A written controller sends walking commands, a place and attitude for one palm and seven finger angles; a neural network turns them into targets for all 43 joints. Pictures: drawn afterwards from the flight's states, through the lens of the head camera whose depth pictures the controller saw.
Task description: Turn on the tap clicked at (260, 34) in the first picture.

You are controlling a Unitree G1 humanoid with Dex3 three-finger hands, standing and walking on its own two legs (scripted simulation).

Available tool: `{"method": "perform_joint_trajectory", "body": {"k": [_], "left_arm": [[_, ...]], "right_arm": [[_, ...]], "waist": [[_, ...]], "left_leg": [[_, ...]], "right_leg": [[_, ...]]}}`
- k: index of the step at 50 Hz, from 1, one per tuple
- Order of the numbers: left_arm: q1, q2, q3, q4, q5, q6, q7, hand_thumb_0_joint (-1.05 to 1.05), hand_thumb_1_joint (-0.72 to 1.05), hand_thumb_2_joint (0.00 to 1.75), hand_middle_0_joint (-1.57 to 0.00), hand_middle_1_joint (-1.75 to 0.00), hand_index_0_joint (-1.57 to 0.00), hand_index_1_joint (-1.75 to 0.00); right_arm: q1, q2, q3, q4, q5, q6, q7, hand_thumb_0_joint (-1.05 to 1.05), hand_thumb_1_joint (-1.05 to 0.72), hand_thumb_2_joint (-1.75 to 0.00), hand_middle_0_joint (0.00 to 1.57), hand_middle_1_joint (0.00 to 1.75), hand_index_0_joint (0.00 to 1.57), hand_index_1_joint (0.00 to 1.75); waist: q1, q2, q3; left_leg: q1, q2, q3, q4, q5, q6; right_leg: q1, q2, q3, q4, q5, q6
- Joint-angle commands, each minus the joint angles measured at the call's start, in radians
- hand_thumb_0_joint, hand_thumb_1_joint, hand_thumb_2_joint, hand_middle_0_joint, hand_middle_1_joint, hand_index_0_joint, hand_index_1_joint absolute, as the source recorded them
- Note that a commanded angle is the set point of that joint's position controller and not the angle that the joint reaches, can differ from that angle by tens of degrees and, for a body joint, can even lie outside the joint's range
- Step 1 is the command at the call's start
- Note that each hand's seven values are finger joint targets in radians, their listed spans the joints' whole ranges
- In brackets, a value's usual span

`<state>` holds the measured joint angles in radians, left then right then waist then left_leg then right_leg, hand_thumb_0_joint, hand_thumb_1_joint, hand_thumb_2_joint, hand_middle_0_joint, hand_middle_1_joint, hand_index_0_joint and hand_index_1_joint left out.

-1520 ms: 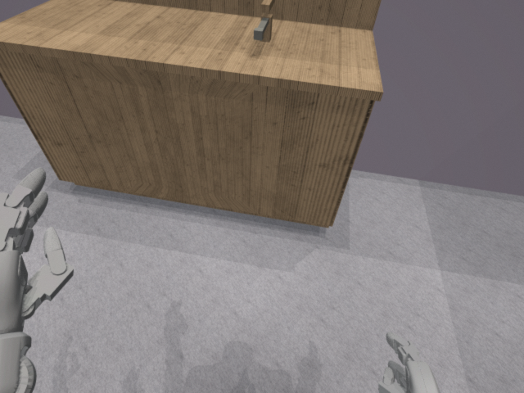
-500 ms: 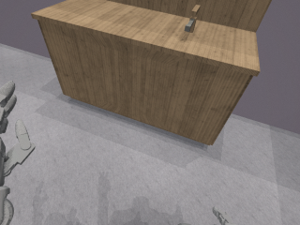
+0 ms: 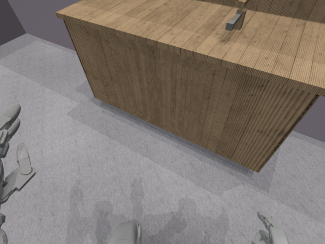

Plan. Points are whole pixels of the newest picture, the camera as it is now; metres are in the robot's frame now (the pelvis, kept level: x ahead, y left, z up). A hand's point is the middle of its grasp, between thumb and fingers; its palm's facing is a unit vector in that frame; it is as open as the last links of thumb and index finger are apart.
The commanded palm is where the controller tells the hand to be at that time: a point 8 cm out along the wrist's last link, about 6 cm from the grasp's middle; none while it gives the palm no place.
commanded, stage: walk to a spot facing it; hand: left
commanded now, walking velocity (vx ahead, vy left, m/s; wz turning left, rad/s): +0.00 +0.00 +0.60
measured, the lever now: (230, 25) +0.90 -0.25 +0.09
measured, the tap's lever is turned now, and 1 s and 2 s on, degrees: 0 0 0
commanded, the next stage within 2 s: turn to face it in 0.24 s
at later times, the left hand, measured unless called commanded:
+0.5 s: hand (15, 131) +0.27 +0.27 +0.20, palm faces +0.54 -0.71 -0.45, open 7.4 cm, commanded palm +0.22 +0.30 +0.18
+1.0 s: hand (86, 106) +0.34 +0.17 +0.19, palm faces +0.34 -0.80 -0.49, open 7.4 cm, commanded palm +0.29 +0.21 +0.18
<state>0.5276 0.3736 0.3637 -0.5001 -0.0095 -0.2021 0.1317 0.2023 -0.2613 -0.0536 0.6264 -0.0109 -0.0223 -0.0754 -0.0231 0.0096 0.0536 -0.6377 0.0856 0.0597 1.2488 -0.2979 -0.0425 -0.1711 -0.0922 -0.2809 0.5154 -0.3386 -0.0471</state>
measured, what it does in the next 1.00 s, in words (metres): walks ahead: left foot, then right foot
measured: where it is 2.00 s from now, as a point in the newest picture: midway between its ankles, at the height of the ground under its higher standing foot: outside the picture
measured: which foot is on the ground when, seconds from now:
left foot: up 0.00-0.22, down 0.24-0.66, up 0.68-1.00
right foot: down 0.00-0.22, up 0.24-0.64, down 0.66-1.00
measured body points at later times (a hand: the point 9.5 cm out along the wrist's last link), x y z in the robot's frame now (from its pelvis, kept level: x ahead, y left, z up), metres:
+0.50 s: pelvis +0.12 +0.00 +0.00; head +0.14 +0.03 +0.45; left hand +0.24 +0.30 +0.23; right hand +0.34 -0.16 -0.08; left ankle +0.16 +0.11 -0.74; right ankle +0.18 -0.15 -0.67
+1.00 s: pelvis +0.12 -0.06 -0.01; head +0.15 -0.06 +0.44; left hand +0.32 +0.21 +0.22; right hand +0.27 -0.33 -0.08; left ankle +0.11 +0.07 -0.73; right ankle +0.18 -0.14 -0.74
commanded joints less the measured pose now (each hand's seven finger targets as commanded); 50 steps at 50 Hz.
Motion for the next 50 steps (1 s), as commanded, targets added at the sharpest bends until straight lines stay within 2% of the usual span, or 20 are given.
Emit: {"method": "perform_joint_trajectory", "body": {"k": [1, 7, 10, 11, 12, 13, 14, 17, 21, 27, 31, 32, 33, 34, 35, 37, 40, 45, 48, 50], "left_arm": [[-0.087, 0.188, 0.149, -0.201, -0.011, -0.063, 0.046, 0.0, 0.9, 0.9, -0.2, -0.3, -0.2, -0.3], [-0.056, 0.179, 0.15, -0.237, -0.013, -0.046, 0.083, 0.0, 0.9, 0.9, -0.2, -0.3, -0.2, -0.3], [-0.113, 0.195, 0.136, -0.311, -0.026, -0.053, 0.091, 0.0, 0.9, 0.9, -0.2, -0.3, -0.2, -0.3], [-0.123, 0.207, 0.152, -0.328, -0.032, -0.069, 0.09, 0.0, 0.9, 0.9, -0.2, -0.3, -0.2, -0.3], [-0.113, 0.209, 0.158, -0.369, -0.043, -0.079, 0.083, 0.0, 0.9, 0.9, -0.2, -0.3, -0.2, -0.3], [-0.169, 0.248, 0.166, -0.373, -0.019, -0.077, 0.079, 0.0, 0.9, 0.9, -0.2, -0.3, -0.2, -0.3], [-0.211, 0.24, 0.142, -0.285, -0.013, -0.065, 0.054, 0.0, 0.9, 0.9, -0.2, -0.3, -0.2, -0.3], [-0.086, 0.284, 0.221, -0.38, -0.027, -0.057, 0.051, 0.0, 0.9, 0.9, -0.2, -0.3, -0.2, -0.3], [0.064, 0.203, 0.216, -0.413, -0.056, -0.062, 0.044, 0.0, 0.9, 0.9, -0.2, -0.3, -0.2, -0.3], [-0.139, 0.103, 0.084, -0.198, -0.024, -0.046, 0.041, 0.0, 0.9, 0.9, -0.2, -0.3, -0.2, -0.3], [-0.333, 0.079, -0.004, -0.106, 0.004, -0.029, 0.036, 0.0, 0.9, 0.9, -0.2, -0.3, -0.2, -0.3], [-0.397, 0.087, -0.024, -0.109, 0.015, -0.031, 0.033, 0.0, 0.9, 0.9, -0.2, -0.3, -0.2, -0.3], [-0.444, 0.127, -0.024, -0.118, 0.024, -0.03, 0.036, 0.0, 0.9, 0.9, -0.2, -0.3, -0.2, -0.3], [-0.477, 0.149, -0.019, -0.138, 0.019, -0.019, 0.04, 0.0, 0.9, 0.9, -0.2, -0.3, -0.2, -0.3], [-0.514, 0.149, -0.015, -0.172, 0.008, -0.018, 0.045, 0.0, 0.9, 0.9, -0.2, -0.3, -0.2, -0.3], [-0.401, 0.182, 0.04, -0.22, -0.002, -0.039, 0.045, 0.0, 0.9, 0.9, -0.2, -0.3, -0.2, -0.3], [-0.152, 0.22, 0.157, -0.247, -0.025, -0.074, 0.037, 0.0, 0.9, 0.9, -0.2, -0.3, -0.2, -0.3], [0.026, 0.209, 0.221, -0.234, -0.043, -0.098, 0.031, 0.0, 0.9, 0.9, -0.2, -0.3, -0.2, -0.3], [-0.01, 0.184, 0.194, -0.217, -0.042, -0.086, 0.029, 0.0, 0.9, 0.9, -0.2, -0.3, -0.2, -0.3], [-0.049, 0.17, 0.162, -0.209, -0.042, -0.078, 0.027, 0.0, 0.9, 0.9, -0.2, -0.3, -0.2, -0.3]], "right_arm": [[-0.086, -0.025, -0.002, -0.178, -0.002, -0.05, -0.003, 0.0, -0.9, -0.9, 0.2, 0.3, 0.2, 0.3], [-0.052, -0.008, -0.001, -0.22, 0.007, -0.05, -0.014, 0.0, -0.9, -0.9, 0.2, 0.3, 0.2, 0.3], [-0.04, -0.008, -0.004, -0.235, 0.01, -0.051, -0.028, 0.0, -0.9, -0.9, 0.2, 0.3, 0.2, 0.3], [-0.037, -0.016, -0.005, -0.234, 0.006, -0.057, -0.029, 0.0, -0.9, -0.9, 0.2, 0.3, 0.2, 0.3], [-0.049, -0.047, -0.008, -0.238, 0.006, -0.064, -0.019, 0.0, -0.9, -0.9, 0.2, 0.3, 0.2, 0.3], [-0.039, -0.042, 0.006, -0.227, 0.012, -0.077, 0.007, 0.0, -0.9, -0.9, 0.2, 0.3, 0.2, 0.3], [-0.045, -0.063, -0.006, -0.208, 0.026, -0.085, 0.027, 0.0, -0.9, -0.9, 0.2, 0.3, 0.2, 0.3], [-0.082, -0.062, -0.021, -0.188, 0.031, -0.069, 0.032, 0.0, -0.9, -0.9, 0.2, 0.3, 0.2, 0.3], [-0.079, -0.032, 0.001, -0.183, 0.022, -0.082, 0.057, 0.0, -0.9, -0.9, 0.2, 0.3, 0.2, 0.3], [-0.033, -0.05, 0.015, -0.148, 0.022, -0.133, 0.017, 0.0, -0.9, -0.9, 0.2, 0.3, 0.2, 0.3], [-0.046, -0.048, 0.022, -0.151, 0.028, -0.154, 0.006, 0.0, -0.9, -0.9, 0.2, 0.3, 0.2, 0.3], [-0.042, -0.04, 0.022, -0.151, 0.026, -0.156, 0.009, 0.0, -0.9, -0.9, 0.2, 0.3, 0.2, 0.3], [-0.045, -0.024, 0.025, -0.163, 0.023, -0.15, 0.01, 0.0, -0.9, -0.9, 0.2, 0.3, 0.2, 0.3], [-0.089, -0.02, 0.034, -0.175, 0.016, -0.152, 0.005, 0.0, -0.9, -0.9, 0.2, 0.3, 0.2, 0.3], [-0.088, -0.023, 0.034, -0.163, 0.014, -0.151, 0.006, 0.0, -0.9, -0.9, 0.2, 0.3, 0.2, 0.3], [-0.098, -0.035, 0.022, -0.168, 0.016, -0.129, 0.014, 0.0, -0.9, -0.9, 0.2, 0.3, 0.2, 0.3], [-0.111, -0.016, 0.032, -0.182, 0.01, -0.078, 0.025, 0.0, -0.9, -0.9, 0.2, 0.3, 0.2, 0.3], [-0.108, -0.019, 0.02, -0.235, 0.017, -0.045, 0.043, 0.0, -0.9, -0.9, 0.2, 0.3, 0.2, 0.3], [-0.063, -0.039, 0.017, -0.233, 0.026, -0.032, 0.042, 0.0, -0.9, -0.9, 0.2, 0.3, 0.2, 0.3], [-0.052, -0.059, 0.009, -0.235, 0.031, -0.028, 0.03, 0.0, -0.9, -0.9, 0.2, 0.3, 0.2, 0.3]], "waist": [[0.031, -0.137, -0.06], [0.049, -0.211, -0.15], [-0.015, -0.148, -0.276], [-0.029, -0.01, -0.329], [0.008, 0.233, -0.379], [-0.001, 0.199, -0.336], [-0.017, 0.048, -0.212], [0.008, 0.175, -0.259], [0.024, 0.227, -0.234], [0.015, 0.214, -0.137], [0.037, 0.16, -0.098], [0.028, 0.055, -0.092], [0.017, -0.186, -0.091], [0.037, -0.247, -0.095], [0.034, -0.221, -0.114], [0.04, -0.189, -0.11], [0.049, -0.082, -0.182], [0.063, -0.12, -0.256], [0.037, -0.102, -0.261], [0.024, -0.03, -0.25]], "left_leg": [[-0.026, 0.034, 0.087, -0.275, 0.041, -0.005], [0.144, -0.072, 0.243, -0.568, 0.036, 0.015], [0.462, -0.148, 0.251, -0.781, 0.167, 0.042], [0.685, -0.027, 0.067, -0.8, 0.421, 0.114], [0.84, 0.298, -0.395, -0.761, 1.007, 0.287], [0.847, 0.387, -0.578, -0.776, 1.164, 0.361], [0.782, 0.336, -0.508, -0.8, 1.069, 0.312], [0.579, 0.267, -0.352, -0.845, 0.589, 0.271], [0.358, 0.173, -0.094, -0.91, 0.368, 0.189], [0.325, 0.213, -0.016, -0.946, 0.107, 0.138], [0.344, 0.193, 0.027, -0.749, 0.064, 0.082], [0.341, 0.145, 0.057, -0.625, 0.013, 0.052], [0.239, 0.04, 0.076, -0.439, -0.14, 0.01], [0.145, -0.044, 0.02, -0.289, -0.301, -0.01], [0.16, -0.025, -0.042, -0.193, -0.272, -0.015], [0.134, -0.018, -0.07, -0.101, -0.164, -0.023], [0.142, -0.023, -0.043, -0.248, -0.132, -0.026], [0.182, -0.027, -0.019, -0.547, -0.154, -0.022], [0.35, -0.026, -0.007, -0.732, -0.051, -0.009], [0.496, 0.041, -0.02, -0.87, 0.082, 0.016]], "right_leg": [[0.117, -0.26, 0.111, -0.181, 0.632, -0.043], [0.202, -0.252, 0.04, 0.01, 0.954, -0.02], [0.1, -0.223, -0.012, 0.392, 0.963, 0.048], [-0.095, -0.15, 0.005, 0.63, 0.575, 0.091], [-0.359, 0.007, 0.103, 0.855, -0.232, 0.137], [-0.476, 0.033, 0.232, 0.934, -0.417, 0.114], [-0.527, 0.013, 0.245, 0.905, -0.374, 0.109], [-0.445, -0.026, 0.287, 0.851, -0.179, 0.113], [-0.275, 0.005, 0.201, 0.591, -0.016, 0.112], [-0.161, 0.06, 0.168, 0.261, -0.042, 0.109], [-0.079, 0.083, 0.156, -0.018, 0.081, 0.111], [-0.083, 0.025, 0.241, -0.109, 0.192, 0.086], [-0.084, -0.134, 0.519, -0.168, 0.411, 0.005], [-0.075, -0.248, 0.694, -0.197, 0.598, -0.076], [-0.095, -0.281, 0.674, -0.209, 0.539, -0.094], [-0.082, -0.227, 0.666, -0.19, 0.412, -0.118], [-0.005, -0.16, 0.532, -0.145, 0.441, -0.115], [0.1, -0.144, 0.61, -0.115, 0.503, -0.133], [-0.005, -0.105, 0.62, -0.116, 0.38, -0.081], [-0.093, -0.025, 0.557, -0.018, 0.33, -0.019]]}}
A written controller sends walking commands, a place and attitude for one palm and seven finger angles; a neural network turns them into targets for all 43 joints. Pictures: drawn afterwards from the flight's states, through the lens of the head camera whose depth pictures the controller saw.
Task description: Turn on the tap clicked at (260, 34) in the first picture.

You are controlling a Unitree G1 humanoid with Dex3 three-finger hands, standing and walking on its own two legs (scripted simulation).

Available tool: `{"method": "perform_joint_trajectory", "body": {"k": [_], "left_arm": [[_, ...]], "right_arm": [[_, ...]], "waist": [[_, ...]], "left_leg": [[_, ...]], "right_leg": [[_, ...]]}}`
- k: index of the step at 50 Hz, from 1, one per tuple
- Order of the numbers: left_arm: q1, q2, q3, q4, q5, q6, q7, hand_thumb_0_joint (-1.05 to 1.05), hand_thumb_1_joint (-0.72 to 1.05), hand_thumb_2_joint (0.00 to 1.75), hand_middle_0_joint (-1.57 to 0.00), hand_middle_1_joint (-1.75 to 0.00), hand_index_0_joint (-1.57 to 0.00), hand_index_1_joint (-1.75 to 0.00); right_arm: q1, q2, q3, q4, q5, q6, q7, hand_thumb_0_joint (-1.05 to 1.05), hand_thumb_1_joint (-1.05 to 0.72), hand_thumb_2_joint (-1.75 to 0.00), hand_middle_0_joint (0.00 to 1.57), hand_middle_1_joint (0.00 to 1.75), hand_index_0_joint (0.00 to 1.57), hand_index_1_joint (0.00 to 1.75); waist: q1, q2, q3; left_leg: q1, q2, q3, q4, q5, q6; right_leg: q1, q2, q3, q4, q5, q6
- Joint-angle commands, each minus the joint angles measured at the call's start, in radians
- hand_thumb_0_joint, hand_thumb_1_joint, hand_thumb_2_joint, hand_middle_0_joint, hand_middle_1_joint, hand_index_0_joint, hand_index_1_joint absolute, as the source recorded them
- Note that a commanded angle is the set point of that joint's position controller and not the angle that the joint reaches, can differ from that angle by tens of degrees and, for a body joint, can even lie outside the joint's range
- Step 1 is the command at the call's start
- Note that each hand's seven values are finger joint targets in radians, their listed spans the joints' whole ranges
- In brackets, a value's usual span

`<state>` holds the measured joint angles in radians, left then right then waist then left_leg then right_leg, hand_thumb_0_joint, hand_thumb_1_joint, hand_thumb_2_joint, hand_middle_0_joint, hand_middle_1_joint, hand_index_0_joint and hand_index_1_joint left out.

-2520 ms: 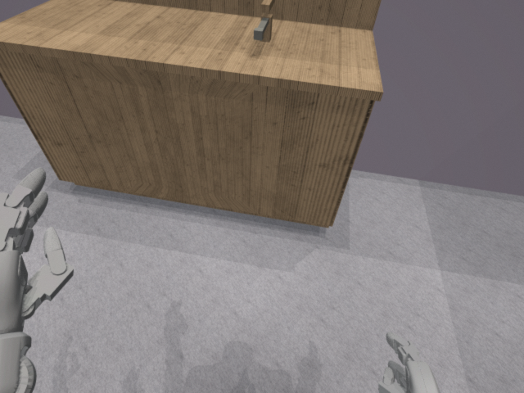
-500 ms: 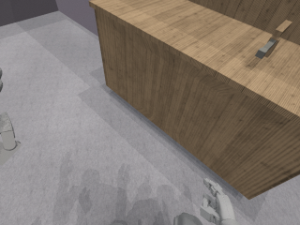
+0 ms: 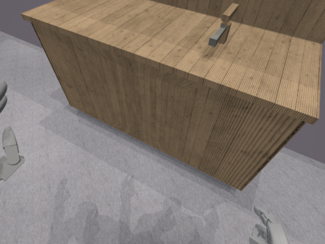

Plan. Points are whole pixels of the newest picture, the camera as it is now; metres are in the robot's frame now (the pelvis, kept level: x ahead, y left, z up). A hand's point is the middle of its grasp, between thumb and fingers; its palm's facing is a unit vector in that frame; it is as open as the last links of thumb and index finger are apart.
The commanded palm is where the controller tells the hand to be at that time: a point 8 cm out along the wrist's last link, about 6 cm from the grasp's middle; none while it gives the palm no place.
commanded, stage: turn to face it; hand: left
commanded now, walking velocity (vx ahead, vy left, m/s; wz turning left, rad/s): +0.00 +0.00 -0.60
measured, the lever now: (213, 41) +0.79 -0.16 +0.10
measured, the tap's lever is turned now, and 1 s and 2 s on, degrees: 0 0 0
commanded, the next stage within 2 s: take the last steps up to it in 1.36 s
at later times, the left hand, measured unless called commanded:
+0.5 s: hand (96, 169) +0.21 +0.12 +0.18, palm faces +0.09 -0.87 -0.49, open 7.4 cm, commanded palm +0.17 +0.18 +0.18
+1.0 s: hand (175, 189) +0.19 +0.00 +0.17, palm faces -0.17 -0.86 -0.49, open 7.4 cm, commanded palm +0.15 +0.09 +0.18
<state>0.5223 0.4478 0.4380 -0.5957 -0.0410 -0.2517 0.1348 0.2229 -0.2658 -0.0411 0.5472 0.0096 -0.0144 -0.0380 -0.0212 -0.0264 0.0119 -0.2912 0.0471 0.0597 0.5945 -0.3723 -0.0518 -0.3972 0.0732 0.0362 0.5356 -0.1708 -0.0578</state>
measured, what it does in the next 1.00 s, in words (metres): walks backwards, turning right: left foot, then right foot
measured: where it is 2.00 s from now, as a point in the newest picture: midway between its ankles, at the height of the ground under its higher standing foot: outside the picture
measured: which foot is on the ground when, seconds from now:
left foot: up 0.00-0.00, down 0.02-0.30, up 0.32-0.62, down 0.64-0.96, up 0.98-1.00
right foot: down 0.00-0.04, up 0.06-0.26, down 0.28-0.66, up 0.68-0.92, down 0.94-1.00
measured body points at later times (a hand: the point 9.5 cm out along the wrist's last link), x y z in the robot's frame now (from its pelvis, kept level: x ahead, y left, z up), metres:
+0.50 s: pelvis -0.07 -0.03 +0.00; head -0.03 -0.06 +0.44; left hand +0.20 +0.17 +0.20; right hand +0.03 -0.30 -0.10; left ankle -0.04 +0.11 -0.68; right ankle -0.02 -0.13 -0.73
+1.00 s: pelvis -0.14 -0.05 -0.01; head -0.10 -0.10 +0.43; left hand +0.19 +0.04 +0.20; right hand -0.11 -0.31 -0.12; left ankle -0.05 +0.10 -0.72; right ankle -0.18 -0.14 -0.73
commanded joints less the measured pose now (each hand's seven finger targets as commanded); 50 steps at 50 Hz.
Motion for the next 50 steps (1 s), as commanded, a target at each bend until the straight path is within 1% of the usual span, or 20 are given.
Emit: {"method": "perform_joint_trajectory", "body": {"k": [1, 4, 7, 12, 14, 15, 16, 19, 21, 27, 30, 31, 33, 35, 39, 45, 47, 48, 49, 50], "left_arm": [[-0.06, 0.096, 0.083, -0.105, -0.006, -0.026, 0.023, 0.0, 0.9, 0.9, -0.2, -0.3, -0.2, -0.3], [-0.119, 0.105, 0.066, -0.11, 0.018, -0.025, 0.018, 0.0, 0.9, 0.9, -0.2, -0.3, -0.2, -0.3], [-0.199, 0.027, -0.052, -0.139, 0.028, -0.011, 0.009, 0.0, 0.9, 0.9, -0.2, -0.3, -0.2, -0.3], [-0.263, 0.082, -0.016, -0.141, 0.036, 0.005, 0.019, 0.0, 0.9, 0.9, -0.2, -0.3, -0.2, -0.3], [-0.23, 0.133, 0.042, -0.111, 0.04, 0.003, 0.023, 0.0, 0.9, 0.9, -0.2, -0.3, -0.2, -0.3], [-0.206, 0.167, 0.082, -0.118, 0.028, -0.006, 0.033, 0.0, 0.9, 0.9, -0.2, -0.3, -0.2, -0.3], [-0.181, 0.176, 0.125, -0.103, 0.007, 0.001, 0.043, 0.0, 0.9, 0.9, -0.2, -0.3, -0.2, -0.3], [0.009, 0.137, 0.14, -0.083, -0.019, 0.001, 0.028, 0.0, 0.9, 0.9, -0.2, -0.3, -0.2, -0.3], [0.019, 0.124, 0.134, -0.123, -0.023, -0.011, 0.026, 0.0, 0.9, 0.9, -0.2, -0.3, -0.2, -0.3], [-0.043, 0.109, 0.08, -0.167, -0.018, -0.003, 0.034, 0.0, 0.9, 0.9, -0.2, -0.3, -0.2, -0.3], [-0.098, 0.098, 0.051, -0.155, -0.01, 0.004, 0.032, 0.0, 0.9, 0.9, -0.2, -0.3, -0.2, -0.3], [-0.129, 0.093, 0.038, -0.161, -0.009, -0.003, 0.028, 0.0, 0.9, 0.9, -0.2, -0.3, -0.2, -0.3], [-0.18, 0.097, 0.037, -0.192, 0.014, -0.015, 0.022, 0.0, 0.9, 0.9, -0.2, -0.3, -0.2, -0.3], [-0.187, 0.108, 0.052, -0.145, 0.037, -0.024, 0.027, 0.0, 0.9, 0.9, -0.2, -0.3, -0.2, -0.3], [-0.209, 0.032, -0.044, -0.161, 0.03, -0.005, 0.016, 0.0, 0.9, 0.9, -0.2, -0.3, -0.2, -0.3], [-0.197, 0.067, -0.009, -0.123, 0.023, 0.001, 0.02, 0.0, 0.9, 0.9, -0.2, -0.3, -0.2, -0.3], [-0.175, 0.123, 0.045, -0.135, 0.025, -0.009, 0.024, 0.0, 0.9, 0.9, -0.2, -0.3, -0.2, -0.3], [-0.147, 0.177, 0.095, -0.137, 0.022, -0.016, 0.034, 0.0, 0.9, 0.9, -0.2, -0.3, -0.2, -0.3], [-0.068, 0.198, 0.149, -0.09, 0.017, -0.015, 0.044, 0.0, 0.9, 0.9, -0.2, -0.3, -0.2, -0.3], [-0.038, 0.182, 0.134, -0.127, -0.006, 0.001, 0.038, 0.0, 0.9, 0.9, -0.2, -0.3, -0.2, -0.3]], "right_arm": [[-0.076, -0.077, -0.014, -0.16, 0.01, -0.033, -0.014, 0.0, -0.9, -0.9, 0.2, 0.3, 0.2, 0.3], [-0.104, -0.05, -0.007, -0.149, -0.007, -0.046, -0.017, 0.0, -0.9, -0.9, 0.2, 0.3, 0.2, 0.3], [-0.062, -0.076, -0.014, -0.137, 0.009, -0.056, 0.002, 0.0, -0.9, -0.9, 0.2, 0.3, 0.2, 0.3], [-0.06, -0.082, -0.009, -0.136, 0.001, -0.09, 0.021, 0.0, -0.9, -0.9, 0.2, 0.3, 0.2, 0.3], [-0.053, -0.065, -0.011, -0.14, 0.006, -0.087, 0.028, 0.0, -0.9, -0.9, 0.2, 0.3, 0.2, 0.3], [-0.08, -0.024, 0.003, -0.159, 0.005, -0.083, 0.024, 0.0, -0.9, -0.9, 0.2, 0.3, 0.2, 0.3], [-0.107, -0.018, 0.009, -0.159, -0.003, -0.075, 0.019, 0.0, -0.9, -0.9, 0.2, 0.3, 0.2, 0.3], [-0.112, -0.006, 0.014, -0.148, -0.007, -0.02, 0.027, 0.0, -0.9, -0.9, 0.2, 0.3, 0.2, 0.3], [-0.118, 0.002, 0.026, -0.143, -0.006, 0.009, 0.03, 0.0, -0.9, -0.9, 0.2, 0.3, 0.2, 0.3], [-0.121, -0.033, 0.014, -0.151, -0.007, -0.002, 0.008, 0.0, -0.9, -0.9, 0.2, 0.3, 0.2, 0.3], [-0.088, -0.043, 0.011, -0.14, -0.006, -0.001, 0.002, 0.0, -0.9, -0.9, 0.2, 0.3, 0.2, 0.3], [-0.079, -0.057, 0.006, -0.148, -0.008, -0.003, -0.003, 0.0, -0.9, -0.9, 0.2, 0.3, 0.2, 0.3], [-0.102, -0.08, -0.005, -0.171, -0.008, -0.014, -0.009, 0.0, -0.9, -0.9, 0.2, 0.3, 0.2, 0.3], [-0.123, -0.03, 0.003, -0.151, -0.01, -0.035, -0.008, 0.0, -0.9, -0.9, 0.2, 0.3, 0.2, 0.3], [-0.078, -0.067, -0.018, -0.144, 0.016, -0.052, 0.02, 0.0, -0.9, -0.9, 0.2, 0.3, 0.2, 0.3], [-0.045, -0.079, -0.017, -0.148, 0.003, -0.088, 0.033, 0.0, -0.9, -0.9, 0.2, 0.3, 0.2, 0.3], [-0.035, -0.058, -0.015, -0.147, 0.012, -0.089, 0.041, 0.0, -0.9, -0.9, 0.2, 0.3, 0.2, 0.3], [-0.064, -0.023, -0.003, -0.168, 0.011, -0.086, 0.035, 0.0, -0.9, -0.9, 0.2, 0.3, 0.2, 0.3], [-0.102, -0.019, 0.009, -0.167, -0.001, -0.081, 0.03, 0.0, -0.9, -0.9, 0.2, 0.3, 0.2, 0.3], [-0.107, -0.029, -0.012, -0.16, 0.017, -0.065, 0.029, 0.0, -0.9, -0.9, 0.2, 0.3, 0.2, 0.3]], "waist": [[0.026, 0.084, -0.177], [0.051, 0.311, -0.076], [0.035, 0.261, -0.016], [0.037, 0.263, -0.02], [0.042, 0.101, -0.066], [0.052, -0.14, -0.09], [0.063, -0.236, -0.125], [0.05, -0.065, -0.157], [0.035, -0.073, -0.178], [0.059, -0.109, -0.161], [0.035, -0.051, -0.172], [0.026, 0.011, -0.143], [0.04, 0.318, -0.07], [0.045, 0.292, -0.002], [0.042, 0.301, 0.028], [0.027, 0.277, -0.059], [0.027, 0.094, -0.146], [0.041, -0.166, -0.164], [0.054, -0.217, -0.187], [0.044, -0.23, -0.228]], "left_leg": [[0.191, 0.189, -0.122, -0.245, 0.219, 0.074], [0.098, 0.411, -0.224, -0.28, 0.407, 0.211], [0.081, 0.338, -0.008, -0.201, 0.514, 0.148], [0.021, 0.297, 0.061, -0.067, 0.39, 0.073], [-0.045, 0.21, 0.108, 0.163, 0.215, 0.024], [-0.213, 0.082, 0.114, 0.366, -0.127, -0.019], [-0.254, 0.046, 0.013, 0.51, -0.256, -0.029], [-0.29, 0.068, -0.095, 0.573, -0.121, -0.033], [-0.239, 0.053, -0.063, 0.462, -0.073, -0.034], [-0.023, -0.007, -0.017, 0.1, -0.1, -0.006], [0.172, 0.002, 0.01, -0.156, 0.002, 0.019], [0.225, 0.059, -0.03, -0.232, -0.007, 0.047], [0.195, 0.377, -0.306, -0.364, 0.068, 0.19], [-0.046, 0.413, -0.244, -0.384, 0.016, 0.219], [0.049, 0.305, 0.07, -0.258, 0.306, 0.126], [0.094, 0.295, 0.084, -0.064, 0.446, 0.065], [0.028, 0.215, 0.128, 0.184, 0.314, 0.022], [-0.199, 0.088, 0.123, 0.376, -0.097, -0.018], [-0.32, 0.043, 0.023, 0.531, -0.279, -0.03], [-0.304, 0.064, -0.075, 0.607, -0.222, -0.024]], "right_leg": [[0.019, -0.113, 0.186, 0.048, 0.024, 0.033], [-0.133, -0.07, 0.002, 0.478, -0.329, 0.098], [-0.066, -0.094, -0.061, 0.332, -0.272, 0.105], [0.159, -0.066, -0.163, 0.059, -0.138, 0.108], [0.251, -0.163, -0.016, -0.072, 0.086, 0.042], [0.336, -0.331, 0.279, -0.114, 0.445, -0.055], [0.286, -0.422, 0.396, -0.169, 0.454, -0.112], [0.291, -0.348, 0.371, -0.16, 0.193, -0.135], [0.27, -0.302, 0.27, -0.167, 0.184, -0.118], [0.113, -0.269, 0.352, -0.249, -0.099, -0.106], [0.033, -0.207, 0.31, -0.197, -0.141, -0.034], [-0.039, -0.158, 0.279, -0.115, -0.168, -0.001], [-0.212, -0.007, 0.058, 0.349, -0.318, 0.079], [-0.156, -0.071, 0.029, 0.702, -0.284, 0.094], [-0.115, -0.089, -0.102, 0.419, -0.247, 0.118], [0.14, -0.044, -0.197, 0.009, -0.135, 0.113], [0.306, -0.153, -0.068, -0.118, 0.165, 0.052], [0.437, -0.319, 0.213, -0.1, 0.624, -0.047], [0.455, -0.413, 0.312, -0.085, 0.866, -0.109], [0.438, -0.402, 0.325, -0.087, 0.776, -0.092]]}}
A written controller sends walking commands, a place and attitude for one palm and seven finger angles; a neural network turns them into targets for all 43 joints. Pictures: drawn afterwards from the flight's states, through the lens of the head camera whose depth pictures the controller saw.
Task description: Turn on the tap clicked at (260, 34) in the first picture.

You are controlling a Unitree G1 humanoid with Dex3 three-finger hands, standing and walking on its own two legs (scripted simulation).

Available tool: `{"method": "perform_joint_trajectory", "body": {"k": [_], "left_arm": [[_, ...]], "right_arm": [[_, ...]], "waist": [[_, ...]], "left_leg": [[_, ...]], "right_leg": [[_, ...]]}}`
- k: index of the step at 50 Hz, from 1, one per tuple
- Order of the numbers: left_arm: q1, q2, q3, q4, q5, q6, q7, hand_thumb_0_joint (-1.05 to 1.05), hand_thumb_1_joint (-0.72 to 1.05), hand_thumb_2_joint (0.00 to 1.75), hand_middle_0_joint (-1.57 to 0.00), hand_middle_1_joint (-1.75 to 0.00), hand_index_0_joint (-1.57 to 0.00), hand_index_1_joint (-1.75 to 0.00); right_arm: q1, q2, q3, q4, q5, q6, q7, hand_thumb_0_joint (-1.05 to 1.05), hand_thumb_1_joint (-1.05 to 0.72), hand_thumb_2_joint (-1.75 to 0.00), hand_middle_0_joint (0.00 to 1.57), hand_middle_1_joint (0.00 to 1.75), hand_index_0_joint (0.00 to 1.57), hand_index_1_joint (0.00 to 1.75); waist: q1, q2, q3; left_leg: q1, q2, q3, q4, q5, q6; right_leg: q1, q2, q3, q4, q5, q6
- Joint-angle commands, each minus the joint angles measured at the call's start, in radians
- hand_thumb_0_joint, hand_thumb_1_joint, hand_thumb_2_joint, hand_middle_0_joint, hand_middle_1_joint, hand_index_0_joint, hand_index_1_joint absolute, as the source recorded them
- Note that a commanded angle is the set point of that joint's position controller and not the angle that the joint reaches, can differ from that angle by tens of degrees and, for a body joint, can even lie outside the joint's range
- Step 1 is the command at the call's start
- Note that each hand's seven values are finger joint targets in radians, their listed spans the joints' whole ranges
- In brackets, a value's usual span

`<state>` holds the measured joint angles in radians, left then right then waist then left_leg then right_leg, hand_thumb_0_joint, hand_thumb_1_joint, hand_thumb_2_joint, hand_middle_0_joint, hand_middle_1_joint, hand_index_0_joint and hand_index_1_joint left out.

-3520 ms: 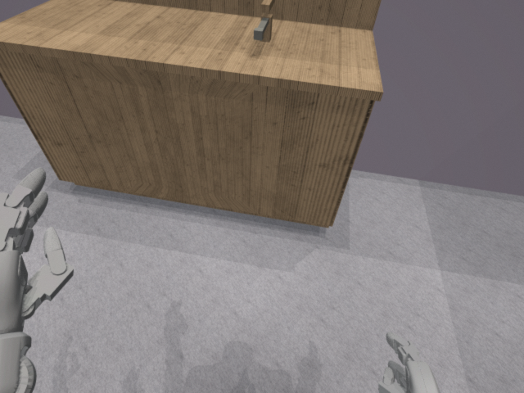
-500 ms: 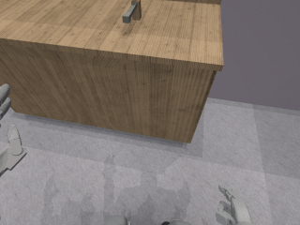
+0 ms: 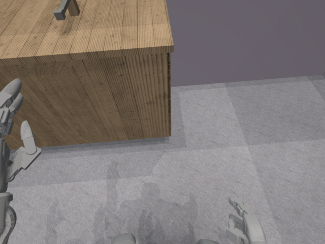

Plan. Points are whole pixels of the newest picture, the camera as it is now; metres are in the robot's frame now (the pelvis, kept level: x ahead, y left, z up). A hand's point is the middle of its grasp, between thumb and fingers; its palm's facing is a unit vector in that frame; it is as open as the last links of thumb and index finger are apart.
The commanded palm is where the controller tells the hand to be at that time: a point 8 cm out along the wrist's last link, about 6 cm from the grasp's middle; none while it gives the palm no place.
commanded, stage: turn to face it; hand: left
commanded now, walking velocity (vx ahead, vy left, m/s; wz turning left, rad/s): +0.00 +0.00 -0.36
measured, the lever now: (59, 14) +0.82 +0.44 +0.11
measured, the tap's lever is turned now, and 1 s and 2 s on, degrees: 0 0 0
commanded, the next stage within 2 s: take the last steps up to it in 0.36 s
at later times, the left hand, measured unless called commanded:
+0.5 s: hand (40, 170) +0.20 +0.20 +0.18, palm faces +0.31 -0.88 -0.37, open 7.4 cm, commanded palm +0.17 +0.24 +0.20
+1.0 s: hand (39, 158) +0.22 +0.21 +0.19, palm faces +0.29 -0.86 -0.43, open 7.4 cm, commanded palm +0.18 +0.26 +0.20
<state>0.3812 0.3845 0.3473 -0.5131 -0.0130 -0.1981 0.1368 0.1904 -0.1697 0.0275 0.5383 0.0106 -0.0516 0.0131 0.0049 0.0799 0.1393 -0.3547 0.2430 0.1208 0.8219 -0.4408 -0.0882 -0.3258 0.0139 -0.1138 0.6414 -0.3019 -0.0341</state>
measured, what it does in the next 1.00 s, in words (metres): steps on the spot: left foot, then right foot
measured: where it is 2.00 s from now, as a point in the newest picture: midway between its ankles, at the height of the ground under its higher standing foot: (154, 236)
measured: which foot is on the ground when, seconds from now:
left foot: up 0.00-0.34, down 0.36-0.62, up 0.64-0.92, down 0.94-1.00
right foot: down 0.00-0.38, up 0.40-0.58, down 0.60-0.96, up 0.98-1.00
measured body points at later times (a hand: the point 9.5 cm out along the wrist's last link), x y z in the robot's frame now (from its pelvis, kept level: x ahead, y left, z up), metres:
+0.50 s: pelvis -0.04 -0.01 +0.01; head -0.04 +0.00 +0.46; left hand +0.18 +0.25 +0.20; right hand +0.09 -0.27 -0.06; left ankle -0.02 +0.11 -0.72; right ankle -0.04 -0.11 -0.69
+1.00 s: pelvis -0.02 +0.01 +0.01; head +0.01 +0.01 +0.46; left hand +0.20 +0.26 +0.21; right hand +0.06 -0.29 -0.08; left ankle +0.01 +0.12 -0.72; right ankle -0.07 -0.13 -0.71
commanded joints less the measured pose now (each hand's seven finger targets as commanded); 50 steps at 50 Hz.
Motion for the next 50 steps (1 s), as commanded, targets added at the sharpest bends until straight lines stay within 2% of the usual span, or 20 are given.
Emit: {"method": "perform_joint_trajectory", "body": {"k": [1, 4, 11, 15, 17, 18, 20, 22, 25, 28, 29, 31, 32, 33, 35, 38, 42, 46, 48, 50], "left_arm": [[0.16, 0.253, 0.251, -0.24, -0.042, -0.058, 0.034, 0.0, 0.9, 0.9, -0.2, -0.3, -0.2, -0.3], [0.241, 0.218, 0.273, -0.266, -0.049, -0.084, 0.039, 0.0, 0.9, 0.9, -0.2, -0.3, -0.2, -0.3], [0.206, 0.191, 0.226, -0.23, -0.044, -0.076, 0.046, 0.0, 0.9, 0.9, -0.2, -0.3, -0.2, -0.3], [0.14, 0.164, 0.17, -0.201, -0.03, -0.061, 0.04, 0.0, 0.9, 0.9, -0.2, -0.3, -0.2, -0.3], [0.079, 0.165, 0.147, -0.223, -0.022, -0.065, 0.037, 0.0, 0.9, 0.9, -0.2, -0.3, -0.2, -0.3], [0.058, 0.156, 0.139, -0.232, -0.015, -0.07, 0.037, 0.0, 0.9, 0.9, -0.2, -0.3, -0.2, -0.3], [0.046, 0.161, 0.13, -0.202, 0.0, -0.071, 0.035, 0.0, 0.9, 0.9, -0.2, -0.3, -0.2, -0.3], [-0.033, 0.125, 0.08, -0.208, 0.012, -0.074, 0.027, 0.0, 0.9, 0.9, -0.2, -0.3, -0.2, -0.3], [-0.089, 0.102, 0.037, -0.215, 0.018, -0.063, 0.029, 0.0, 0.9, 0.9, -0.2, -0.3, -0.2, -0.3], [-0.088, 0.114, 0.05, -0.157, 0.02, -0.05, 0.042, 0.0, 0.9, 0.9, -0.2, -0.3, -0.2, -0.3], [-0.072, 0.122, 0.06, -0.129, 0.022, -0.049, 0.043, 0.0, 0.9, 0.9, -0.2, -0.3, -0.2, -0.3], [-0.078, 0.186, 0.113, -0.117, 0.012, -0.05, 0.049, 0.0, 0.9, 0.9, -0.2, -0.3, -0.2, -0.3], [-0.105, 0.198, 0.124, -0.132, 0.003, -0.052, 0.05, 0.0, 0.9, 0.9, -0.2, -0.3, -0.2, -0.3], [-0.076, 0.186, 0.121, -0.106, 0.003, -0.054, 0.042, 0.0, 0.9, 0.9, -0.2, -0.3, -0.2, -0.3], [0.031, 0.171, 0.133, -0.103, -0.006, -0.064, 0.033, 0.0, 0.9, 0.9, -0.2, -0.3, -0.2, -0.3], [0.082, 0.172, 0.157, -0.149, -0.008, -0.097, 0.033, 0.0, 0.9, 0.9, -0.2, -0.3, -0.2, -0.3], [0.088, 0.165, 0.15, -0.213, 0.001, -0.104, 0.051, 0.0, 0.9, 0.9, -0.2, -0.3, -0.2, -0.3], [0.063, 0.156, 0.138, -0.229, 0.001, -0.103, 0.06, 0.0, 0.9, 0.9, -0.2, -0.3, -0.2, -0.3], [0.046, 0.139, 0.13, -0.247, 0.001, -0.111, 0.058, 0.0, 0.9, 0.9, -0.2, -0.3, -0.2, -0.3], [0.042, 0.176, 0.135, -0.204, 0.02, -0.12, 0.05, 0.0, 0.9, 0.9, -0.2, -0.3, -0.2, -0.3]], "right_arm": [[-0.074, -0.113, -0.072, -0.158, 0.012, -0.016, -0.022, 0.0, -0.9, -0.9, 0.2, 0.3, 0.2, 0.3], [-0.109, -0.084, -0.046, -0.131, 0.002, 0.025, -0.022, 0.0, -0.9, -0.9, 0.2, 0.3, 0.2, 0.3], [-0.083, -0.136, -0.076, -0.115, 0.0, 0.0, -0.056, 0.0, -0.9, -0.9, 0.2, 0.3, 0.2, 0.3], [-0.056, -0.146, -0.078, -0.11, 0.005, -0.002, -0.067, 0.0, -0.9, -0.9, 0.2, 0.3, 0.2, 0.3], [-0.052, -0.168, -0.087, -0.117, 0.002, -0.004, -0.078, 0.0, -0.9, -0.9, 0.2, 0.3, 0.2, 0.3], [-0.061, -0.186, -0.089, -0.126, 0.0, -0.006, -0.083, 0.0, -0.9, -0.9, 0.2, 0.3, 0.2, 0.3], [-0.068, -0.152, -0.073, -0.116, -0.005, -0.017, -0.084, 0.0, -0.9, -0.9, 0.2, 0.3, 0.2, 0.3], [-0.061, -0.142, -0.071, -0.105, -0.009, -0.036, -0.075, 0.0, -0.9, -0.9, 0.2, 0.3, 0.2, 0.3], [-0.038, -0.166, -0.079, -0.089, 0.0, -0.069, -0.065, 0.0, -0.9, -0.9, 0.2, 0.3, 0.2, 0.3], [-0.06, -0.164, -0.068, -0.08, -0.001, -0.071, -0.065, 0.0, -0.9, -0.9, 0.2, 0.3, 0.2, 0.3], [-0.056, -0.159, -0.067, -0.078, -0.003, -0.065, -0.069, 0.0, -0.9, -0.9, 0.2, 0.3, 0.2, 0.3], [-0.074, -0.126, -0.061, -0.081, -0.008, -0.048, -0.071, 0.0, -0.9, -0.9, 0.2, 0.3, 0.2, 0.3], [-0.101, -0.143, -0.07, -0.077, -0.011, -0.048, -0.069, 0.0, -0.9, -0.9, 0.2, 0.3, 0.2, 0.3], [-0.097, -0.149, -0.078, -0.069, -0.008, -0.044, -0.069, 0.0, -0.9, -0.9, 0.2, 0.3, 0.2, 0.3], [-0.106, -0.127, -0.06, -0.06, -0.009, -0.019, -0.069, 0.0, -0.9, -0.9, 0.2, 0.3, 0.2, 0.3], [-0.086, -0.118, -0.056, -0.055, -0.009, -0.013, -0.063, 0.0, -0.9, -0.9, 0.2, 0.3, 0.2, 0.3], [-0.079, -0.117, -0.074, -0.064, -0.015, -0.048, -0.073, 0.0, -0.9, -0.9, 0.2, 0.3, 0.2, 0.3], [-0.026, -0.135, -0.097, -0.06, -0.018, -0.069, -0.088, 0.0, -0.9, -0.9, 0.2, 0.3, 0.2, 0.3], [-0.015, -0.178, -0.111, -0.067, -0.009, -0.071, -0.091, 0.0, -0.9, -0.9, 0.2, 0.3, 0.2, 0.3], [-0.032, -0.149, -0.098, -0.043, -0.017, -0.082, -0.089, 0.0, -0.9, -0.9, 0.2, 0.3, 0.2, 0.3]], "waist": [[0.012, -0.282, -0.341], [-0.002, -0.171, -0.366], [0.014, -0.201, -0.333], [-0.006, -0.162, -0.305], [-0.009, -0.071, -0.261], [0.003, 0.056, -0.226], [0.015, 0.216, -0.186], [0.008, 0.191, -0.105], [-0.001, 0.16, -0.144], [-0.004, 0.127, -0.162], [-0.01, 0.05, -0.164], [-0.009, -0.295, -0.14], [0.01, -0.307, -0.145], [0.0, -0.276, -0.118], [-0.004, -0.168, -0.114], [-0.012, -0.208, -0.196], [0.013, -0.212, -0.244], [-0.011, -0.127, -0.264], [-0.022, 0.171, -0.263], [-0.023, 0.218, -0.205]], "left_leg": [[-0.268, -0.124, -0.156, 0.412, -0.102, 0.011], [-0.246, -0.132, -0.133, 0.312, -0.022, 0.001], [-0.045, -0.187, -0.081, -0.038, 0.007, 0.038], [0.144, -0.194, -0.074, -0.304, 0.116, 0.062], [0.229, -0.108, -0.14, -0.448, 0.157, 0.104], [0.23, 0.008, -0.26, -0.485, 0.235, 0.157], [0.091, 0.155, -0.332, -0.566, 0.295, 0.233], [-0.02, 0.135, -0.248, -0.561, 0.317, 0.237], [0.064, 0.047, -0.116, -0.457, 0.373, 0.186], [-0.024, -0.02, -0.095, -0.393, 0.073, 0.156], [-0.067, -0.061, -0.072, -0.331, -0.027, 0.138], [-0.226, -0.204, -0.008, 0.03, -0.104, 0.084], [-0.268, -0.187, -0.074, 0.213, -0.08, 0.08], [-0.284, -0.169, -0.134, 0.302, -0.01, 0.075], [-0.288, -0.141, -0.146, 0.309, 0.067, 0.069], [-0.204, -0.128, -0.103, 0.09, 0.099, 0.071], [-0.042, -0.18, -0.011, -0.173, 0.096, 0.096], [0.179, -0.215, 0.032, -0.399, 0.19, 0.104], [0.335, -0.005, -0.271, -0.468, 0.286, 0.216], [0.303, 0.132, -0.471, -0.539, 0.36, 0.335]], "right_leg": [[0.369, -0.333, 0.458, -0.184, 0.82, -0.138], [0.349, -0.272, 0.335, -0.186, 0.689, -0.136], [0.198, -0.252, 0.396, -0.275, 0.387, -0.142], [0.087, -0.213, 0.401, -0.279, 0.218, -0.083], [-0.019, -0.132, 0.36, -0.213, 0.087, -0.025], [-0.087, -0.046, 0.295, -0.128, 0.027, 0.018], [-0.1, 0.004, 0.145, 0.217, -0.17, 0.052], [-0.072, -0.017, 0.133, 0.323, -0.141, 0.059], [-0.016, -0.017, 0.044, 0.103, -0.138, 0.068], [0.181, -0.008, -0.013, -0.145, -0.047, 0.056], [0.212, -0.046, 0.037, -0.208, -0.06, 0.034], [0.179, -0.332, 0.501, -0.413, -0.265, -0.114], [0.161, -0.425, 0.594, -0.485, -0.362, -0.163], [0.116, -0.422, 0.597, -0.511, -0.397, -0.167], [0.106, -0.387, 0.465, -0.469, -0.236, -0.168], [0.18, -0.34, 0.254, -0.395, 0.068, -0.13], [0.213, -0.319, 0.228, -0.346, 0.089, -0.117], [0.162, -0.236, 0.155, -0.182, 0.03, -0.042], [-0.074, -0.081, 0.01, 0.153, -0.065, 0.041], [-0.247, -0.075, 0.033, 0.428, -0.318, 0.05]]}}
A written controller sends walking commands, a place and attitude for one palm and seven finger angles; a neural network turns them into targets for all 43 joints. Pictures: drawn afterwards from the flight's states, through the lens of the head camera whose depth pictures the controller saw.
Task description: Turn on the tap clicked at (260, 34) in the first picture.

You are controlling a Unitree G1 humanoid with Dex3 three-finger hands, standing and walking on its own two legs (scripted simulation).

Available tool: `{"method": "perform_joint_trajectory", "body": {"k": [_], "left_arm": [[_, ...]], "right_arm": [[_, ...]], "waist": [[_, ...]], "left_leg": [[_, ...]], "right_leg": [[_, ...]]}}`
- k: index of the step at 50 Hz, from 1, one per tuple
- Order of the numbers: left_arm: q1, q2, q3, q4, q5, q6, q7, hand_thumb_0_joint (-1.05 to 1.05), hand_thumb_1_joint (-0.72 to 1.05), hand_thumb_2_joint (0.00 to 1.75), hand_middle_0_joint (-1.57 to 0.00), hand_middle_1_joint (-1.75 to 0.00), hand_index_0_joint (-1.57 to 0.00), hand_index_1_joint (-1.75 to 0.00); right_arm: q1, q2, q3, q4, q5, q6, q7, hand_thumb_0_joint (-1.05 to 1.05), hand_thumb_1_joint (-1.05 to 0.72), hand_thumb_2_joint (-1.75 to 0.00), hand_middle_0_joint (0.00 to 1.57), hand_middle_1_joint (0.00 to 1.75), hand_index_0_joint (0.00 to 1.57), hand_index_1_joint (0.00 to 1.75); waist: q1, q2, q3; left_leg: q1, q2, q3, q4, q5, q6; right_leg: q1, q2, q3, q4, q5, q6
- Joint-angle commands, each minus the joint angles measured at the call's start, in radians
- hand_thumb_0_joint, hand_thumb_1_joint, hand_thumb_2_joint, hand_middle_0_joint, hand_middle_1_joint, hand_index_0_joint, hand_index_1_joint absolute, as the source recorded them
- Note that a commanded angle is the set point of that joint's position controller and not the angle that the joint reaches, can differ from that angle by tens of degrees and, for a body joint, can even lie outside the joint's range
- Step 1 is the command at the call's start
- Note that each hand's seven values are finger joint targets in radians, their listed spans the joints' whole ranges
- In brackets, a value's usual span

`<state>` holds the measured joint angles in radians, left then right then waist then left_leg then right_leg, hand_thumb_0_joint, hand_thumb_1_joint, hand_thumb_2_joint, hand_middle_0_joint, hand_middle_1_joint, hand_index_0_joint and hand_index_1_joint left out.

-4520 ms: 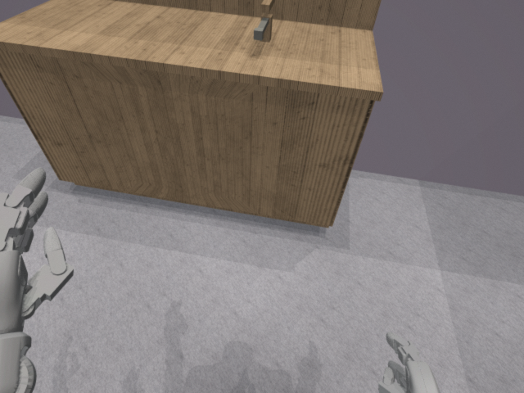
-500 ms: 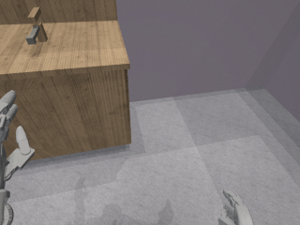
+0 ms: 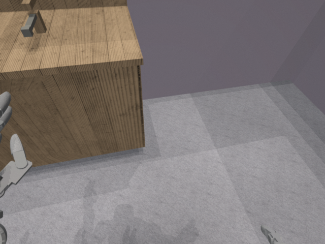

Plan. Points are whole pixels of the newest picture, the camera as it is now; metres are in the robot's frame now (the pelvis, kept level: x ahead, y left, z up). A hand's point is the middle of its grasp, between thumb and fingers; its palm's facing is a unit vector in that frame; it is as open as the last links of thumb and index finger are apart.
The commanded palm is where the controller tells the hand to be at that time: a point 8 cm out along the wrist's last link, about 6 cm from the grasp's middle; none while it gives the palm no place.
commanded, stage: take the last steps up to it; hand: left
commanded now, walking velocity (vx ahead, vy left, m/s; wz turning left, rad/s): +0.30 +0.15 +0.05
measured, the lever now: (27, 31) +0.77 +0.55 +0.10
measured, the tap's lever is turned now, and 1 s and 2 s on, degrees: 0 0 0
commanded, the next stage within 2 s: come to a stop and stand still in 1.24 s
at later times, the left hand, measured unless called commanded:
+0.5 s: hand (28, 120) +0.30 +0.29 +0.17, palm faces +0.43 -0.79 -0.44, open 7.4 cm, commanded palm +0.25 +0.33 +0.19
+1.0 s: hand (29, 75) +0.43 +0.35 +0.17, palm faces +0.43 -0.76 -0.49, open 7.4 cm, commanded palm +0.38 +0.38 +0.19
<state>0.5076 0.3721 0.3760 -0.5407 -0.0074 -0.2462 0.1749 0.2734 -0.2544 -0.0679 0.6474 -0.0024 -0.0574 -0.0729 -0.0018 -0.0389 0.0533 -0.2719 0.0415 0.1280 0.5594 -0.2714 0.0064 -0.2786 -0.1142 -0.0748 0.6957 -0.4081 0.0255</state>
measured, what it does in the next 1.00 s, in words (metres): walks ahead: right foot, then left foot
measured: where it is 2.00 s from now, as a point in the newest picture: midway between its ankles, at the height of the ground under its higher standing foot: (132, 227)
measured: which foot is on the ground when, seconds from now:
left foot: down 0.00-0.24, up 0.26-0.56, down 0.58-0.92, up 0.94-1.00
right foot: up 0.00-0.20, down 0.22-0.58, up 0.60-0.88, down 0.90-1.00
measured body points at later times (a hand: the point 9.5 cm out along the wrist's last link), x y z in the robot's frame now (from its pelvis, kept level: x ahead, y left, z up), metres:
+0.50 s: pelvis +0.10 +0.04 +0.01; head +0.14 +0.04 +0.46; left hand +0.27 +0.33 +0.19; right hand +0.26 -0.20 -0.09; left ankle +0.16 +0.21 -0.69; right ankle +0.05 -0.08 -0.73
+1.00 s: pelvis +0.22 +0.10 +0.00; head +0.24 +0.06 +0.44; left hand +0.40 +0.38 +0.20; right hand +0.37 -0.12 -0.13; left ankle +0.17 +0.22 -0.67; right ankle +0.23 +0.02 -0.73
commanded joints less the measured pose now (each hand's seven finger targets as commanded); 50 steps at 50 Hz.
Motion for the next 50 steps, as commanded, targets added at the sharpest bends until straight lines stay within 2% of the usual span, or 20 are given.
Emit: {"method": "perform_joint_trajectory", "body": {"k": [1, 4, 9, 10, 11, 12, 14, 19, 23, 27, 28, 29, 30, 32, 36, 43, 44, 46, 47, 50], "left_arm": [[-0.108, 0.18, 0.102, -0.16, 0.016, -0.07, 0.007, 0.0, 0.9, 0.9, -0.2, -0.3, -0.2, -0.3], [-0.134, 0.139, 0.074, -0.181, 0.002, -0.072, -0.001, 0.0, 0.9, 0.9, -0.2, -0.3, -0.2, -0.3], [-0.061, 0.142, 0.077, -0.133, -0.005, -0.045, -0.006, 0.0, 0.9, 0.9, -0.2, -0.3, -0.2, -0.3], [-0.075, 0.165, 0.094, -0.125, -0.001, -0.043, -0.005, 0.0, 0.9, 0.9, -0.2, -0.3, -0.2, -0.3], [-0.078, 0.198, 0.121, -0.102, 0.004, -0.037, -0.005, 0.0, 0.9, 0.9, -0.2, -0.3, -0.2, -0.3], [-0.092, 0.208, 0.141, -0.079, -0.019, -0.035, -0.006, 0.0, 0.9, 0.9, -0.2, -0.3, -0.2, -0.3], [-0.146, 0.204, 0.14, -0.071, -0.026, -0.043, -0.018, 0.0, 0.9, 0.9, -0.2, -0.3, -0.2, -0.3], [-0.155, 0.153, 0.083, -0.106, -0.012, -0.088, -0.028, 0.0, 0.9, 0.9, -0.2, -0.3, -0.2, -0.3], [-0.139, 0.163, 0.084, -0.174, -0.006, -0.073, -0.005, 0.0, 0.9, 0.9, -0.2, -0.3, -0.2, -0.3], [-0.144, 0.188, 0.115, -0.273, -0.005, -0.074, 0.013, 0.0, 0.9, 0.9, -0.2, -0.3, -0.2, -0.3], [-0.152, 0.191, 0.12, -0.304, -0.008, -0.084, 0.013, 0.0, 0.9, 0.9, -0.2, -0.3, -0.2, -0.3], [-0.115, 0.176, 0.115, -0.297, -0.011, -0.089, 0.012, 0.0, 0.9, 0.9, -0.2, -0.3, -0.2, -0.3], [-0.111, 0.2, 0.124, -0.276, 0.001, -0.095, 0.018, 0.0, 0.9, 0.9, -0.2, -0.3, -0.2, -0.3], [-0.094, 0.208, 0.148, -0.199, -0.021, -0.074, 0.005, 0.0, 0.9, 0.9, -0.2, -0.3, -0.2, -0.3], [-0.012, 0.17, 0.144, -0.274, -0.032, -0.083, -0.008, 0.0, 0.9, 0.9, -0.2, -0.3, -0.2, -0.3], [-0.007, 0.163, 0.136, -0.102, -0.034, -0.025, -0.009, 0.0, 0.9, 0.9, -0.2, -0.3, -0.2, -0.3], [-0.029, 0.172, 0.135, -0.072, -0.028, -0.02, -0.008, 0.0, 0.9, 0.9, -0.2, -0.3, -0.2, -0.3], [-0.078, 0.207, 0.153, -0.02, -0.02, -0.015, -0.009, 0.0, 0.9, 0.9, -0.2, -0.3, -0.2, -0.3], [-0.145, 0.2, 0.149, -0.031, -0.027, -0.023, -0.01, 0.0, 0.9, 0.9, -0.2, -0.3, -0.2, -0.3], [-0.175, 0.171, 0.101, -0.055, -0.015, -0.059, -0.026, 0.0, 0.9, 0.9, -0.2, -0.3, -0.2, -0.3]], "right_arm": [[-0.124, -0.062, 0.0, -0.141, -0.004, -0.08, 0.001, 0.0, -0.9, -0.9, 0.2, 0.3, 0.2, 0.3], [-0.122, -0.071, -0.007, -0.132, 0.016, -0.096, 0.014, 0.0, -0.9, -0.9, 0.2, 0.3, 0.2, 0.3], [-0.139, -0.064, 0.014, -0.138, 0.011, -0.088, 0.015, 0.0, -0.9, -0.9, 0.2, 0.3, 0.2, 0.3], [-0.139, -0.049, 0.017, -0.135, 0.009, -0.078, 0.015, 0.0, -0.9, -0.9, 0.2, 0.3, 0.2, 0.3], [-0.136, -0.028, 0.014, -0.145, 0.008, -0.065, 0.02, 0.0, -0.9, -0.9, 0.2, 0.3, 0.2, 0.3], [-0.174, -0.049, 0.011, -0.162, 0.005, -0.062, 0.025, 0.0, -0.9, -0.9, 0.2, 0.3, 0.2, 0.3], [-0.17, -0.067, -0.007, -0.139, 0.009, -0.056, 0.031, 0.0, -0.9, -0.9, 0.2, 0.3, 0.2, 0.3], [-0.179, -0.027, 0.033, -0.145, 0.005, -0.025, 0.03, 0.0, -0.9, -0.9, 0.2, 0.3, 0.2, 0.3], [-0.175, -0.018, 0.021, -0.177, -0.005, -0.057, 0.023, 0.0, -0.9, -0.9, 0.2, 0.3, 0.2, 0.3], [-0.13, -0.037, -0.005, -0.193, 0.001, -0.072, 0.004, 0.0, -0.9, -0.9, 0.2, 0.3, 0.2, 0.3], [-0.117, -0.058, -0.017, -0.197, 0.007, -0.072, 0.002, 0.0, -0.9, -0.9, 0.2, 0.3, 0.2, 0.3], [-0.117, -0.082, -0.029, -0.196, 0.008, -0.073, 0.005, 0.0, -0.9, -0.9, 0.2, 0.3, 0.2, 0.3], [-0.106, -0.065, -0.019, -0.205, 0.007, -0.079, 0.016, 0.0, -0.9, -0.9, 0.2, 0.3, 0.2, 0.3], [-0.138, -0.06, -0.013, -0.177, 0.014, -0.074, 0.019, 0.0, -0.9, -0.9, 0.2, 0.3, 0.2, 0.3], [-0.131, -0.05, -0.009, -0.161, 0.023, -0.102, 0.031, 0.0, -0.9, -0.9, 0.2, 0.3, 0.2, 0.3], [-0.126, -0.056, 0.013, -0.151, 0.017, -0.093, 0.01, 0.0, -0.9, -0.9, 0.2, 0.3, 0.2, 0.3], [-0.139, -0.054, 0.014, -0.151, 0.02, -0.085, 0.005, 0.0, -0.9, -0.9, 0.2, 0.3, 0.2, 0.3], [-0.16, -0.035, 0.018, -0.171, 0.012, -0.076, 0.012, 0.0, -0.9, -0.9, 0.2, 0.3, 0.2, 0.3], [-0.164, -0.051, 0.016, -0.155, 0.004, -0.079, 0.018, 0.0, -0.9, -0.9, 0.2, 0.3, 0.2, 0.3], [-0.155, -0.041, 0.024, -0.119, 0.003, -0.064, 0.028, 0.0, -0.9, -0.9, 0.2, 0.3, 0.2, 0.3]], "waist": [[-0.012, 0.3, -0.077], [-0.001, 0.261, -0.078], [0.009, 0.208, -0.128], [0.012, 0.074, -0.155], [0.009, -0.201, -0.181], [0.019, -0.256, -0.137], [-0.003, -0.159, -0.069], [-0.015, -0.11, -0.056], [0.032, -0.144, -0.1], [-0.006, 0.006, -0.211], [-0.024, 0.182, -0.263], [-0.015, 0.401, -0.269], [-0.012, 0.326, -0.261], [-0.017, 0.282, -0.177], [0.001, 0.292, -0.163], [0.009, 0.123, -0.183], [0.016, 0.047, -0.192], [0.018, -0.314, -0.155], [0.013, -0.221, -0.115], [-0.008, -0.078, -0.087]], "left_leg": [[0.144, 0.315, -0.434, -0.27, 0.144, 0.241], [0.089, 0.208, -0.204, -0.221, 0.141, 0.172], [-0.023, 0.162, -0.124, -0.067, 0.143, 0.108], [-0.143, 0.132, -0.103, 0.105, 0.106, 0.088], [-0.346, 0.009, 0.0, 0.383, -0.064, 0.033], [-0.48, -0.027, -0.078, 0.613, -0.251, -0.001], [-0.484, 0.045, -0.192, 0.706, -0.165, -0.023], [-0.308, 0.09, -0.097, 0.392, -0.021, -0.024], [-0.121, 0.011, 0.058, 0.115, 0.015, -0.005], [0.143, -0.039, 0.101, -0.123, 0.136, -0.001], [0.295, 0.047, -0.018, -0.136, 0.209, 0.035], [0.423, 0.269, -0.322, -0.152, 0.433, 0.136], [0.392, 0.339, -0.459, -0.191, 0.497, 0.21], [0.235, 0.347, -0.425, -0.223, 0.27, 0.263], [0.152, 0.23, -0.191, -0.22, 0.272, 0.192], [0.022, 0.206, -0.092, -0.085, 0.191, 0.109], [-0.052, 0.168, -0.058, 0.028, 0.097, 0.089], [-0.411, -0.031, -0.016, 0.519, -0.278, 0.006], [-0.434, 0.006, -0.144, 0.651, -0.233, -0.012], [-0.445, 0.045, -0.16, 0.713, -0.091, -0.034]], "right_leg": [[-0.29, 0.026, 0.015, 0.371, -0.184, -0.011], [-0.168, 0.041, -0.059, 0.171, -0.073, -0.001], [0.128, 0.072, -0.103, -0.208, 0.1, -0.017], [0.264, -0.017, 0.02, -0.288, 0.142, -0.056], [0.385, -0.233, 0.381, -0.362, 0.184, -0.155], [0.366, -0.386, 0.609, -0.433, 0.247, -0.227], [0.225, -0.37, 0.537, -0.456, 0.101, -0.234], [0.117, -0.22, 0.074, -0.385, 0.444, -0.145], [0.151, -0.188, 0.05, -0.339, 0.49, -0.14], [0.159, -0.115, -0.017, -0.05, 0.547, -0.08], [0.038, -0.063, -0.058, 0.154, 0.423, -0.042], [-0.213, 0.04, -0.077, 0.386, -0.126, -0.003], [-0.282, 0.078, -0.003, 0.55, -0.27, -0.022], [-0.357, -0.001, 0.049, 0.597, -0.206, -0.016], [-0.287, 0.009, -0.024, 0.349, -0.044, -0.004], [0.085, 0.081, -0.113, -0.149, 0.108, -0.008], [0.17, 0.039, -0.044, -0.227, 0.153, -0.031], [0.304, -0.337, 0.615, -0.417, 0.208, -0.212], [0.227, -0.384, 0.638, -0.458, 0.146, -0.234], [0.205, -0.279, 0.361, -0.393, 0.365, -0.199]]}}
